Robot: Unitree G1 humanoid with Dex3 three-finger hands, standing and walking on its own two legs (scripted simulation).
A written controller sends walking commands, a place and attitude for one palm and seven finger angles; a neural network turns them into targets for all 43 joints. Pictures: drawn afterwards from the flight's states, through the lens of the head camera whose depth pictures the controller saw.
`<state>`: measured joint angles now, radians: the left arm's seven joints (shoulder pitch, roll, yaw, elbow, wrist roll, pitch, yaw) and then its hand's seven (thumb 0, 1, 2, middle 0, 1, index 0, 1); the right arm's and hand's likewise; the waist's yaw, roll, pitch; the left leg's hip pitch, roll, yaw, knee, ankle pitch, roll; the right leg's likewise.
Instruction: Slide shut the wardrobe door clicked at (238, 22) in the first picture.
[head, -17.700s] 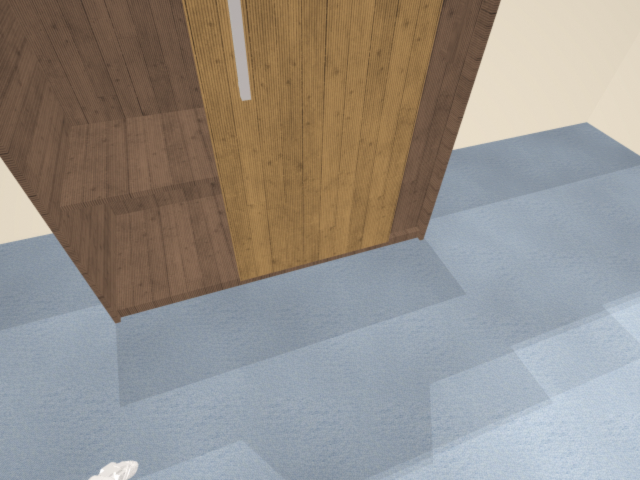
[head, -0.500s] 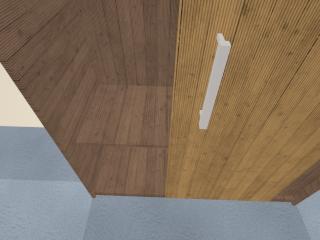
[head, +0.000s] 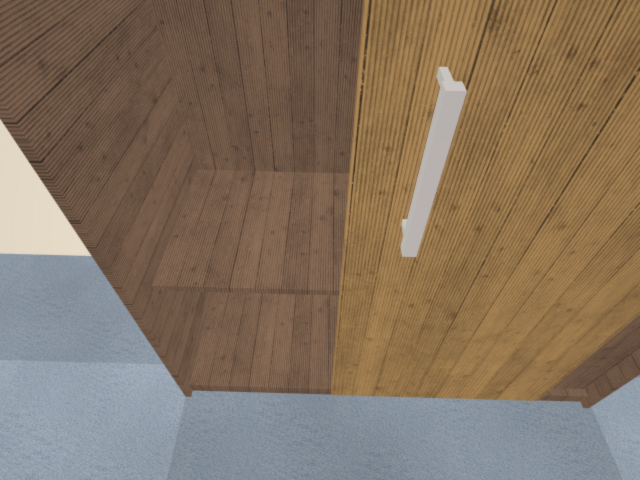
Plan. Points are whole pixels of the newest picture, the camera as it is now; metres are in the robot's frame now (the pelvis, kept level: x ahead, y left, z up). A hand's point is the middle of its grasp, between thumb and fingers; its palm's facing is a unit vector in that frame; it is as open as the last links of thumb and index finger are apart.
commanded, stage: look again from close up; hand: right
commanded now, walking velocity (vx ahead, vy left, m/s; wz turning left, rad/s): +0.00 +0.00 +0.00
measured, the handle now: (424, 174) +0.47 -0.11 +0.16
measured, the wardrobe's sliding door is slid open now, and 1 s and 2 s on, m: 0.44 0.44 0.44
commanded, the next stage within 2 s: none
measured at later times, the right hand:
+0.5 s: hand out of the picture -0.04 -0.15 -0.18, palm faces +0.02 +0.98 -0.17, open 7.4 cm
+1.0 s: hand out of the picture -0.05 -0.14 -0.18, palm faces +0.03 +0.98 -0.17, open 7.4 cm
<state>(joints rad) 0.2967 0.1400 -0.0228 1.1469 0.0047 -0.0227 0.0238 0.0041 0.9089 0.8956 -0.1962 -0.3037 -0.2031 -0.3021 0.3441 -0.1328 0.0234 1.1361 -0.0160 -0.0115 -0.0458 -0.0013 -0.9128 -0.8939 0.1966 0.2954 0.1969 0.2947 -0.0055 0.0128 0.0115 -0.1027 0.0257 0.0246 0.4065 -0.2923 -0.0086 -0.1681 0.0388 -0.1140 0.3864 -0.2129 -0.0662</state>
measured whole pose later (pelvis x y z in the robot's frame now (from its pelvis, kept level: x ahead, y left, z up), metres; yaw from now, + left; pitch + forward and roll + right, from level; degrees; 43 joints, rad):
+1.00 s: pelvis -0.01 +0.01 +0.00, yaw +0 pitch -1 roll +0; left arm 0.30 0.13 -0.02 1.14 0.00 -0.02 0.03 0.00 0.91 0.90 -0.20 -0.30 -0.20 -0.30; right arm 0.35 -0.12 0.02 1.14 -0.01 -0.02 -0.05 0.00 -0.91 -0.89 0.20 0.30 0.20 0.29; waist -0.01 0.00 0.02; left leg -0.11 0.01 0.04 0.40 -0.28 0.01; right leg -0.18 0.02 -0.10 0.39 -0.20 -0.05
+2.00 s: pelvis -0.01 +0.03 +0.00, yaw -1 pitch -1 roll +0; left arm 0.32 0.12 -0.02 1.14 0.00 -0.01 0.03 0.00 0.91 0.90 -0.20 -0.30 -0.20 -0.30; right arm 0.37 -0.11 0.02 1.14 -0.01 -0.02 -0.05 0.00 -0.91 -0.89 0.20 0.30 0.20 0.29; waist -0.01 0.00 0.01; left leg -0.10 -0.01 0.06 0.40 -0.28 0.03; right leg -0.19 0.01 -0.08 0.41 -0.21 -0.03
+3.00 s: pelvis -0.01 +0.03 +0.00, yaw -2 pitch -1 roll +0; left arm 0.35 0.11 -0.02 1.14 0.01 -0.01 0.04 0.00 0.91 0.90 -0.20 -0.30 -0.20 -0.30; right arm 0.39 -0.10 0.01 1.15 -0.01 -0.02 -0.05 0.00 -0.91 -0.89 0.20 0.30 0.20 0.29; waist -0.01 -0.01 0.01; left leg -0.11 -0.01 0.07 0.41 -0.28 0.03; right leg -0.20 0.00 -0.07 0.42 -0.20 -0.03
